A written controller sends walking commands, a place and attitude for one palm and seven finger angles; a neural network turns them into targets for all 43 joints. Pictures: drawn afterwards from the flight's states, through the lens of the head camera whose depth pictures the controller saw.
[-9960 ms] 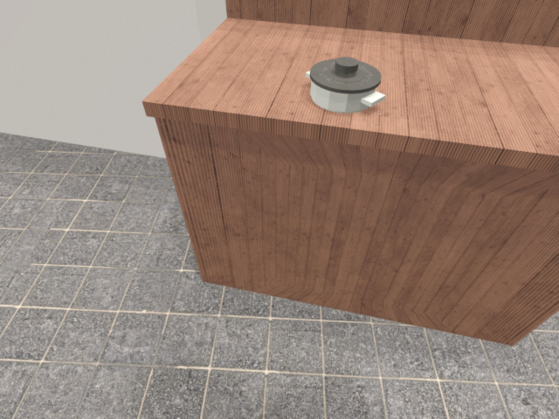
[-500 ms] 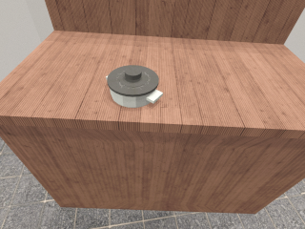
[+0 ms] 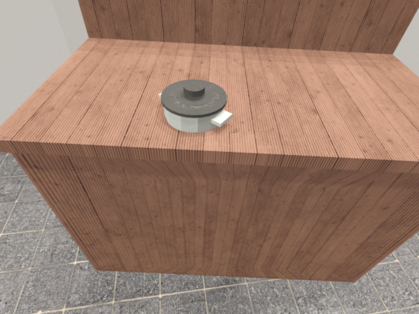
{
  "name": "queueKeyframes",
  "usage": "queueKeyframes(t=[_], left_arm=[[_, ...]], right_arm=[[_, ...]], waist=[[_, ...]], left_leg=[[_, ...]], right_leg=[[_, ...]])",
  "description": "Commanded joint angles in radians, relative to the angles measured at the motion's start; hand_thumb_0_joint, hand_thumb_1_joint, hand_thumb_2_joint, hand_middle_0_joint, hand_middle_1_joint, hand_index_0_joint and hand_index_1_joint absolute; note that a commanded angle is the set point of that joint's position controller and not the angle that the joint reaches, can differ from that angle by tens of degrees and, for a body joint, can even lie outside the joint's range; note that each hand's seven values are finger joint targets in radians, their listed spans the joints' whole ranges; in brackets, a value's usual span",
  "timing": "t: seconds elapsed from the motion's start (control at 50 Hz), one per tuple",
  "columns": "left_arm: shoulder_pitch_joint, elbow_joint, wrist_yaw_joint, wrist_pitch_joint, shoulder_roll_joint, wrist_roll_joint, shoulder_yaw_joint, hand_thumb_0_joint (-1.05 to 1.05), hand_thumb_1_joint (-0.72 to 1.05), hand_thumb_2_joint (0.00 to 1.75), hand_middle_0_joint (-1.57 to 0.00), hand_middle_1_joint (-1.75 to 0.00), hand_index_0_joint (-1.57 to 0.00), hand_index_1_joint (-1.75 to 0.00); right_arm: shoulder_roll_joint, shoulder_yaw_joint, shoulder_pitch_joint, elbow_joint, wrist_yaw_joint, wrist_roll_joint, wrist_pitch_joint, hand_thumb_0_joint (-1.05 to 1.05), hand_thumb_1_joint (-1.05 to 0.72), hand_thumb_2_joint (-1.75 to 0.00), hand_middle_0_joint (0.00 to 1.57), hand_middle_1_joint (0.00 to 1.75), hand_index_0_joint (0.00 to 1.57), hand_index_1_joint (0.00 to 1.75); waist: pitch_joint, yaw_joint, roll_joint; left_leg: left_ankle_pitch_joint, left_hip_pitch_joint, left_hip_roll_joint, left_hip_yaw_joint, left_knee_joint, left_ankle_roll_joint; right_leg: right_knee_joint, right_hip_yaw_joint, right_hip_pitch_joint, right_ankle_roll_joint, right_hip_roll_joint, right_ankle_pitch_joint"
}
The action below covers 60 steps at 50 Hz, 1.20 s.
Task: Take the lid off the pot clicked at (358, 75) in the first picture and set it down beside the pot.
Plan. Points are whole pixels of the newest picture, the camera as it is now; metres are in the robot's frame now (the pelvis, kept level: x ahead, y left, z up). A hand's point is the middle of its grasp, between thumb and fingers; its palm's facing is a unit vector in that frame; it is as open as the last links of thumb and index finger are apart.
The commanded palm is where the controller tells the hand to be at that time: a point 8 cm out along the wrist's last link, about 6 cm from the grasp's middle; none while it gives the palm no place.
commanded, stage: come to a stop and stand still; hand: left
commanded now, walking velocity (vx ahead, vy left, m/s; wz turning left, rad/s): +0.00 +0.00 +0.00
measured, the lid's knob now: (194, 88) +0.58 +0.08 +0.16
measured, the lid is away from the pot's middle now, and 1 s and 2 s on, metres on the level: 0.00 0.00 0.00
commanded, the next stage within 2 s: look again from close up in 0.46 s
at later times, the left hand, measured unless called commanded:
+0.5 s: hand out of the picture -0.10 +0.14 -0.18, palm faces +0.08 -0.99 -0.10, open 7.4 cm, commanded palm none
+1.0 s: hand out of the picture +0.03 +0.28 -0.17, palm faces -0.04 -0.96 -0.27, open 7.4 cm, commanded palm none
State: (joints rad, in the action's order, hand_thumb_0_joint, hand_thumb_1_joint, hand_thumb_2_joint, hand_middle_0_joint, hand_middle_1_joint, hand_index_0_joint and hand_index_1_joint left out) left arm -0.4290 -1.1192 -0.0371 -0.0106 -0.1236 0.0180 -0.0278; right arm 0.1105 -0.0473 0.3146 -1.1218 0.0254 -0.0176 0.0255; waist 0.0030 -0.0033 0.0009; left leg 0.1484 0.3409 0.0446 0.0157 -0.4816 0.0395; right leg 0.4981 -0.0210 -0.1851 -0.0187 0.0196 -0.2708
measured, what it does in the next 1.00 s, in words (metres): steps on the spot: right foot, then left foot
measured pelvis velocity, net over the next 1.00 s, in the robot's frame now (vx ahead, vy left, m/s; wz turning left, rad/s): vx -0.02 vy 0.08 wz -0.06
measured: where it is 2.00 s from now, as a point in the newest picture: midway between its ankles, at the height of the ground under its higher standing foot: outside the picture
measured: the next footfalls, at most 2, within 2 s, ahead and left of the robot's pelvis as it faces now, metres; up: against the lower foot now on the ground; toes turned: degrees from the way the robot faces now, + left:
right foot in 0.30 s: -0.02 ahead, -0.09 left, +0.00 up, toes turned -3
left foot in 0.50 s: +0.02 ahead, +0.12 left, +0.00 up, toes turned -1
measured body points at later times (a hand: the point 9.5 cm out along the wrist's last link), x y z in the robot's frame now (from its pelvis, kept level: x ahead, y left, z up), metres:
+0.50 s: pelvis -0.02 +0.00 +0.00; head -0.03 +0.02 +0.45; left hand -0.10 +0.19 -0.17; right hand -0.02 -0.22 -0.15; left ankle -0.02 +0.12 -0.73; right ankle -0.06 -0.09 -0.73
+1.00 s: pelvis -0.02 +0.08 +0.00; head -0.01 +0.07 +0.45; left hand +0.03 +0.33 -0.15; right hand -0.03 -0.15 -0.16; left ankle -0.02 +0.12 -0.73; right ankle -0.06 -0.09 -0.73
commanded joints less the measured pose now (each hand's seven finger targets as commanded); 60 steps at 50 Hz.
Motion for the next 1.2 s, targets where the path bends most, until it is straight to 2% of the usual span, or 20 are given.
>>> queueKeyframes(t=[0.0, 0.12, 0.18, 0.22, 0.24, 0.26, 0.28, 0.32, 0.42, 0.48, 0.52, 0.54, 0.56, 0.58, 0.6, 0.66, 0.72, 0.8, 0.96, 1.18], left_arm=[[0.022, 0.05, -0.004, 0.013, -0.075, -0.001, -0.009, 0.0, 0.9, 0.9, -0.2, -0.3, -0.2, -0.3], [-0.181, -0.004, 0.003, -0.017, -0.036, 0.012, -0.022, 0.0, 0.9, 0.9, -0.2, -0.3, -0.2, -0.3], [-0.309, -0.033, 0.005, -0.021, -0.008, 0.011, -0.028, 0.0, 0.9, 0.9, -0.2, -0.3, -0.2, -0.3], [-0.312, -0.021, 0.003, -0.007, 0.011, 0.006, -0.021, 0.0, 0.9, 0.9, -0.2, -0.3, -0.2, -0.3], [-0.284, -0.009, 0.0, 0.002, 0.007, 0.009, -0.016, 0.0, 0.9, 0.9, -0.2, -0.3, -0.2, -0.3], [-0.226, 0.01, -0.006, 0.011, -0.039, 0.011, -0.02, 0.0, 0.9, 0.9, -0.2, -0.3, -0.2, -0.3], [-0.116, 0.039, -0.011, 0.01, -0.078, 0.005, -0.022, 0.0, 0.9, 0.9, -0.2, -0.3, -0.2, -0.3], [0.066, 0.088, -0.013, 0.017, -0.093, 0.001, -0.021, 0.0, 0.9, 0.9, -0.2, -0.3, -0.2, -0.3], [-0.019, 0.035, -0.005, 0.047, -0.07, 0.006, -0.008, 0.0, 0.9, 0.9, -0.2, -0.3, -0.2, -0.3], [-0.086, 0.012, 0.0, 0.042, -0.051, -0.005, -0.003, 0.0, 0.9, 0.9, -0.2, -0.3, -0.2, -0.3], [-0.089, 0.014, -0.004, 0.041, -0.036, -0.003, -0.002, 0.0, 0.9, 0.9, -0.2, -0.3, -0.2, -0.3], [-0.141, -0.019, -0.045, 0.064, -0.095, 0.007, -0.004, 0.0, 0.9, 0.9, -0.2, -0.3, -0.2, -0.3], [-0.064, 0.042, -0.032, 0.072, -0.133, 0.004, 0.01, 0.0, 0.9, 0.9, -0.2, -0.3, -0.2, -0.3], [-0.018, 0.067, -0.022, 0.071, -0.119, 0.006, 0.016, 0.0, 0.9, 0.9, -0.2, -0.3, -0.2, -0.3], [0.026, 0.079, -0.023, 0.072, -0.123, 0.008, 0.011, 0.0, 0.9, 0.9, -0.2, -0.3, -0.2, -0.3], [0.046, 0.11, -0.023, 0.055, -0.1, 0.001, 0.001, 0.0, 0.9, 0.9, -0.2, -0.3, -0.2, -0.3], [0.038, 0.1, -0.019, 0.03, -0.077, 0.007, 0.01, 0.0, 0.9, 0.9, -0.2, -0.3, -0.2, -0.3], [0.063, 0.099, -0.014, 0.023, -0.087, 0.003, 0.015, 0.0, 0.9, 0.9, -0.2, -0.3, -0.2, -0.3], [0.106, 0.113, -0.017, 0.014, -0.129, -0.005, 0.008, 0.0, 0.9, 0.9, -0.2, -0.3, -0.2, -0.3], [0.102, 0.099, -0.013, 0.013, -0.138, -0.005, 0.011, 0.0, 0.9, 0.9, -0.2, -0.3, -0.2, -0.3]], right_arm=[[0.055, -0.004, 0.102, 0.024, 0.001, 0.001, -0.01, 0.0, -0.9, -0.9, 0.2, 0.3, 0.2, 0.3], [0.127, -0.019, 0.02, 0.058, 0.007, -0.002, -0.013, 0.0, -0.9, -0.9, 0.2, 0.3, 0.2, 0.3], [0.157, -0.029, -0.072, 0.09, 0.003, 0.0, -0.013, 0.0, -0.9, -0.9, 0.2, 0.3, 0.2, 0.3], [0.14, -0.034, -0.062, 0.083, 0.005, 0.001, -0.008, 0.0, -0.9, -0.9, 0.2, 0.3, 0.2, 0.3], [0.113, -0.033, -0.035, 0.073, 0.005, 0.003, -0.006, 0.0, -0.9, -0.9, 0.2, 0.3, 0.2, 0.3], [0.049, -0.027, 0.011, 0.068, 0.007, 0.011, -0.002, 0.0, -0.9, -0.9, 0.2, 0.3, 0.2, 0.3], [0.025, -0.023, 0.014, 0.061, 0.006, 0.006, 0.006, 0.0, -0.9, -0.9, 0.2, 0.3, 0.2, 0.3], [0.037, -0.03, 0.07, 0.05, 0.0, 0.002, 0.011, 0.0, -0.9, -0.9, 0.2, 0.3, 0.2, 0.3], [0.005, 0.0, 0.008, 0.049, 0.002, 0.015, -0.037, 0.0, -0.9, -0.9, 0.2, 0.3, 0.2, 0.3], [0.041, 0.011, 0.015, 0.031, 0.019, 0.017, -0.068, 0.0, -0.9, -0.9, 0.2, 0.3, 0.2, 0.3], [0.07, 0.004, 0.017, 0.022, 0.03, 0.015, -0.068, 0.0, -0.9, -0.9, 0.2, 0.3, 0.2, 0.3], [0.103, 0.013, -0.122, 0.099, 0.018, 0.021, -0.056, 0.0, -0.9, -0.9, 0.2, 0.3, 0.2, 0.3], [0.039, 0.021, -0.059, 0.125, 0.001, 0.015, -0.036, 0.0, -0.9, -0.9, 0.2, 0.3, 0.2, 0.3], [0.041, 0.018, -0.039, 0.113, -0.003, 0.009, -0.033, 0.0, -0.9, -0.9, 0.2, 0.3, 0.2, 0.3], [0.044, 0.02, 0.003, 0.106, -0.008, 0.007, -0.037, 0.0, -0.9, -0.9, 0.2, 0.3, 0.2, 0.3], [0.118, 0.014, 0.049, 0.117, -0.006, 0.004, -0.059, 0.0, -0.9, -0.9, 0.2, 0.3, 0.2, 0.3], [0.151, 0.014, 0.021, 0.135, 0.006, 0.005, -0.062, 0.0, -0.9, -0.9, 0.2, 0.3, 0.2, 0.3], [0.158, 0.019, 0.015, 0.133, 0.01, 0.005, -0.062, 0.0, -0.9, -0.9, 0.2, 0.3, 0.2, 0.3], [0.17, 0.022, 0.05, 0.098, 0.017, 0.003, -0.069, 0.0, -0.9, -0.9, 0.2, 0.3, 0.2, 0.3], [0.16, 0.025, 0.024, 0.066, 0.011, 0.008, -0.065, 0.0, -0.9, -0.9, 0.2, 0.3, 0.2, 0.3]], waist=[[-0.167, -0.035, -0.05], [-0.172, 0.056, 0.202], [-0.031, 0.102, 0.162], [-0.034, 0.092, 0.052], [-0.062, 0.07, -0.029], [-0.077, 0.025, -0.193], [-0.16, 0.001, -0.277], [-0.107, -0.064, -0.203], [-0.167, -0.007, -0.076], [-0.065, 0.024, 0.047], [-0.063, 0.029, -0.044], [-0.095, 0.074, 0.009], [-0.096, -0.006, -0.046], [-0.071, -0.016, 0.052], [-0.023, -0.044, 0.041], [0.056, -0.024, 0.097], [-0.035, 0.008, 0.16], [-0.097, 0.017, 0.021], [-0.031, 0.007, 0.014], [-0.042, 0.003, 0.01]], left_leg=[[0.265, -0.116, -0.083, -0.117, 0.059, -0.019], [0.658, 0.278, -0.202, -0.299, 0.423, 0.026], [0.537, 0.254, -0.2, -0.222, 0.43, 0.022], [0.463, 0.161, -0.165, -0.152, 0.332, 0.015], [0.365, 0.08, -0.103, -0.109, 0.206, -0.008], [0.231, 0.053, -0.023, -0.031, 0.008, -0.036], [0.151, 0.027, -0.012, -0.01, -0.182, -0.05], [0.16, -0.073, -0.023, -0.026, -0.385, -0.061], [0.14, -0.033, -0.057, 0.022, -0.083, -0.042], [-0.201, -0.185, -0.129, -0.083, 0.072, -0.006], [-0.244, -0.174, -0.157, -0.087, 0.026, 0.004], [-0.041, -0.055, -0.111, -0.028, -0.203, -0.04], [0.219, 0.008, -0.069, -0.026, -0.227, -0.031], [0.226, -0.037, -0.077, -0.019, -0.194, -0.032], [0.169, -0.071, -0.077, -0.01, -0.117, -0.036], [-0.011, -0.102, -0.148, -0.127, -0.007, 0.008], [-0.004, -0.043, -0.21, -0.258, 0.126, 0.062], [0.058, -0.023, -0.194, -0.252, 0.161, 0.055], [-0.168, -0.169, -0.194, -0.223, 0.158, 0.013], [-0.054, -0.159, -0.159, -0.157, 0.156, 0.015]], right_leg=[[-0.196, 0.122, -0.35, 0.078, 0.088, -0.371], [0.178, -0.065, 0.009, 0.047, -0.054, -0.161], [0.274, -0.084, 0.131, 0.052, -0.065, -0.156], [0.045, -0.08, 0.112, 0.055, -0.044, -0.135], [-0.149, 0.007, 0.028, 0.065, 0.001, -0.152], [-0.286, 0.221, -0.072, 0.104, 0.135, -0.284], [-0.408, 0.326, -0.224, 0.143, 0.259, -0.385], [-0.426, 0.309, -0.357, 0.19, 0.276, -0.382], [-0.19, 0.164, -0.122, 0.169, 0.198, 0.204], [-0.077, 0.093, -0.08, 0.084, 0.094, 0.285], [-0.104, 0.08, -0.056, 0.062, 0.067, 0.249], [-0.167, 0.214, -0.044, -0.006, 0.151, 0.671], [-0.197, 0.227, -0.054, 0.032, 0.202, 0.473], [-0.19, 0.206, -0.079, 0.106, 0.188, 0.279], [-0.176, 0.175, -0.066, 0.134, 0.157, 0.154], [-0.015, 0.056, -0.033, 0.085, 0.043, 0.018], [0.052, -0.005, -0.055, 0.059, -0.007, -0.112], [0.011, 0.026, -0.07, 0.06, 0.016, -0.042], [0.024, 0.036, -0.088, 0.048, 0.036, -0.025], [-0.032, 0.059, -0.06, 0.042, 0.062, 0.032]])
